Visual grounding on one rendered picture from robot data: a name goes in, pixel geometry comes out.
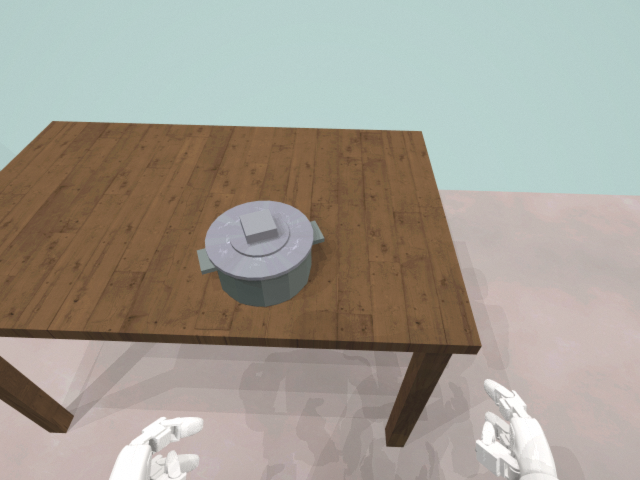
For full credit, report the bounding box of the right robot hand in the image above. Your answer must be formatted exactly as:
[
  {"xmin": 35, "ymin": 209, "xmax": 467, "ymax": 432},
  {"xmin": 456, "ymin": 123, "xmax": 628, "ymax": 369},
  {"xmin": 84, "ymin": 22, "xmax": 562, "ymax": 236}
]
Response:
[{"xmin": 476, "ymin": 379, "xmax": 558, "ymax": 480}]

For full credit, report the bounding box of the knob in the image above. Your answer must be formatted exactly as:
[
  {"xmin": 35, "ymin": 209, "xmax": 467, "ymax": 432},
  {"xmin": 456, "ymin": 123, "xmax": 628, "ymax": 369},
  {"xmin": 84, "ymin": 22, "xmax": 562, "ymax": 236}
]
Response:
[{"xmin": 239, "ymin": 209, "xmax": 278, "ymax": 244}]

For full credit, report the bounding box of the pot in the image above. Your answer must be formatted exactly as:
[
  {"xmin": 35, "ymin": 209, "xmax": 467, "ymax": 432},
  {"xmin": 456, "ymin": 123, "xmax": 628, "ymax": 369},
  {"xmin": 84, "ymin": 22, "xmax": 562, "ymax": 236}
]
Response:
[{"xmin": 197, "ymin": 221, "xmax": 325, "ymax": 307}]

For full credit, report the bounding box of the lid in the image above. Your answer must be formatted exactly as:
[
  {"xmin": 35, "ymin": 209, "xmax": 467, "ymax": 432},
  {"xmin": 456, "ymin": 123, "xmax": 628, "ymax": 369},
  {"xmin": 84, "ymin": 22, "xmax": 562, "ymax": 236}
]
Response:
[{"xmin": 205, "ymin": 201, "xmax": 313, "ymax": 281}]

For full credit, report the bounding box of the left robot hand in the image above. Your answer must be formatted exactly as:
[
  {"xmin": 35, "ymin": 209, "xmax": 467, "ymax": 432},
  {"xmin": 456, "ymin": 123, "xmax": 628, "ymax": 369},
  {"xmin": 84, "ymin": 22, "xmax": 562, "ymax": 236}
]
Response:
[{"xmin": 109, "ymin": 417, "xmax": 204, "ymax": 480}]

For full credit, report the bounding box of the table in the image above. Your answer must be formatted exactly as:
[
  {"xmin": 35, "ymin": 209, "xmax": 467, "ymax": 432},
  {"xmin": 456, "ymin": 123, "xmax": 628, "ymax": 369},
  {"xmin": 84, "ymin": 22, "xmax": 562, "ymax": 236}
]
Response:
[{"xmin": 0, "ymin": 121, "xmax": 482, "ymax": 447}]

